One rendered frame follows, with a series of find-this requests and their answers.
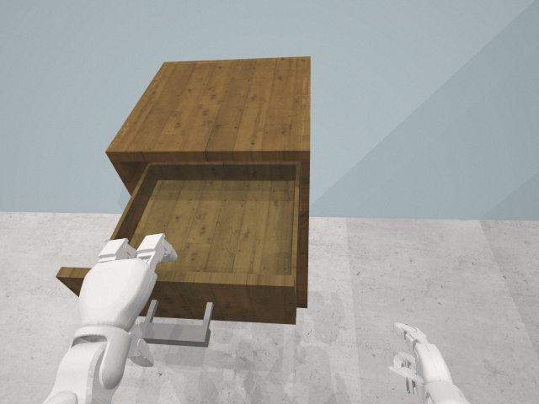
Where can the left robot forearm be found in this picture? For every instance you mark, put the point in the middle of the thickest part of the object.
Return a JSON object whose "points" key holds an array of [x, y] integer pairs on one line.
{"points": [[93, 367]]}

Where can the right robot forearm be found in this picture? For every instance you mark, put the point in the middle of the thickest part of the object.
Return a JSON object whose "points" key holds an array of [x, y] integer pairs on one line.
{"points": [[443, 392]]}

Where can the drawer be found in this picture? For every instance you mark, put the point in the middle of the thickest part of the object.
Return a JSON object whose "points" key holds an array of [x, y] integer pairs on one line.
{"points": [[235, 229]]}

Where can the right robot hand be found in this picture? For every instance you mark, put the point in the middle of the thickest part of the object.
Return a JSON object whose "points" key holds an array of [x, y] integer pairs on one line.
{"points": [[410, 374]]}

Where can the handle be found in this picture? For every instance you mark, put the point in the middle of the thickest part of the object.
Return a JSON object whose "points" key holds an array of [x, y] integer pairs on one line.
{"points": [[176, 334]]}

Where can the left robot hand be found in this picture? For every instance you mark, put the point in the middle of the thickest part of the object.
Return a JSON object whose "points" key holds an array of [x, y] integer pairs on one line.
{"points": [[116, 289]]}

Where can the cabinet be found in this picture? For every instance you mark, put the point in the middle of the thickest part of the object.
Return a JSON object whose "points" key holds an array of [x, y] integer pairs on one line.
{"points": [[241, 110]]}

